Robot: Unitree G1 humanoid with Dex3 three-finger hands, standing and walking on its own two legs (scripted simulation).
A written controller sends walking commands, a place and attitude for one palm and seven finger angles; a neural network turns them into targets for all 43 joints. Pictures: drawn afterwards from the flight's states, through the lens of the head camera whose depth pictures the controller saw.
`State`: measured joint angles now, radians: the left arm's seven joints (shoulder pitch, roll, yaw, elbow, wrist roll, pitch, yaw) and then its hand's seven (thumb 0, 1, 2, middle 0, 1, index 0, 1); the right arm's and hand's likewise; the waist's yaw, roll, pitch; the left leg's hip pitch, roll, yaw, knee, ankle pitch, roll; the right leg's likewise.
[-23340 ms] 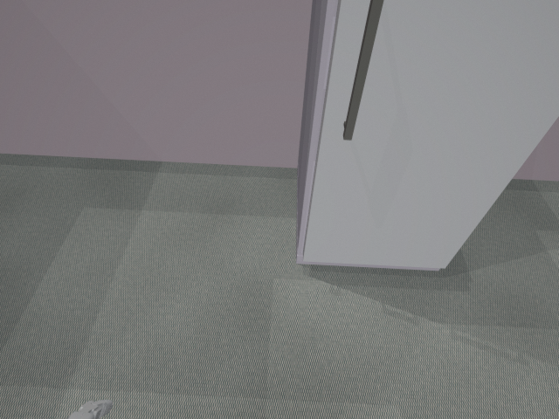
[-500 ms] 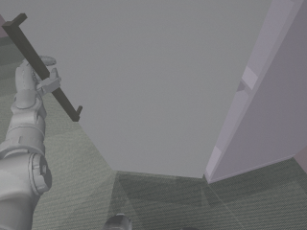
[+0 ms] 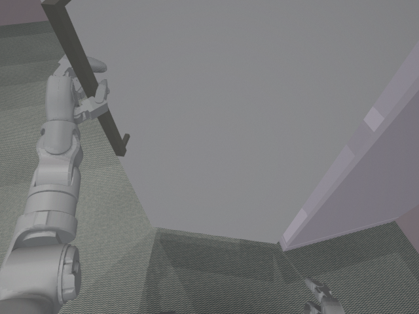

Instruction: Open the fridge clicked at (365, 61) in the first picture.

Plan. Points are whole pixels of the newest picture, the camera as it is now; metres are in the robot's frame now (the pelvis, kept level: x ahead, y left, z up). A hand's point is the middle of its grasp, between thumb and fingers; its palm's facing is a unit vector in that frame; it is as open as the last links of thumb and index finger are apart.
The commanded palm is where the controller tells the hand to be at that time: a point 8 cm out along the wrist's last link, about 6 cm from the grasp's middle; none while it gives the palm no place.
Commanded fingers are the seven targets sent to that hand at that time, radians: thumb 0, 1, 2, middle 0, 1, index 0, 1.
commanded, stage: stop walking and hold the door back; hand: left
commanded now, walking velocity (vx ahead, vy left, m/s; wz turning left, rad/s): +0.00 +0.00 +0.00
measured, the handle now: (100, 91) +0.48 +0.24 +0.15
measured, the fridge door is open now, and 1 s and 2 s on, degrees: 68 66 64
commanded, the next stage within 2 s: loosen the grip on the handle in 0.66 s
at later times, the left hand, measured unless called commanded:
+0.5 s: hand (103, 101) +0.44 +0.21 +0.16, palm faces +0.25 -0.95 -0.20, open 5.2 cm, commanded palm +0.41 +0.28 +0.14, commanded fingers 0.00 0.90 0.90 -0.45 -1.40 -0.45 -1.40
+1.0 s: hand (96, 83) +0.47 +0.23 +0.18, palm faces +0.26 -0.93 -0.25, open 8.3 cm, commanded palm +0.40 +0.27 +0.17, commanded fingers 0.00 -0.55 0.20 -0.41 -1.35 -0.41 -1.35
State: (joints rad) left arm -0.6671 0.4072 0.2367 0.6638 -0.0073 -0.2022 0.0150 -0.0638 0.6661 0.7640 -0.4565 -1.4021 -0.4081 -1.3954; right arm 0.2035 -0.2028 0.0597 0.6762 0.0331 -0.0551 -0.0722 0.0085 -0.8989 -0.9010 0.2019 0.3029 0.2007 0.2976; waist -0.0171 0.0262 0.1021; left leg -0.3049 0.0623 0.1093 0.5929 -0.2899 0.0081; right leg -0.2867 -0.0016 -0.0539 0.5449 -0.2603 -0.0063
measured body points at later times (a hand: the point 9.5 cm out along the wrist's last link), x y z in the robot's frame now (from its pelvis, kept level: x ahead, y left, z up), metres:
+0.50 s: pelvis -0.02 -0.01 +0.00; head +0.00 -0.01 +0.45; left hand +0.42 +0.26 +0.17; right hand +0.04 -0.29 -0.12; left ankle +0.01 +0.11 -0.73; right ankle +0.02 -0.12 -0.73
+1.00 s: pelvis -0.02 -0.01 +0.01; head +0.02 +0.01 +0.46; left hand +0.45 +0.28 +0.19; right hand +0.02 -0.28 -0.09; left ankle +0.01 +0.11 -0.73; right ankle +0.02 -0.12 -0.73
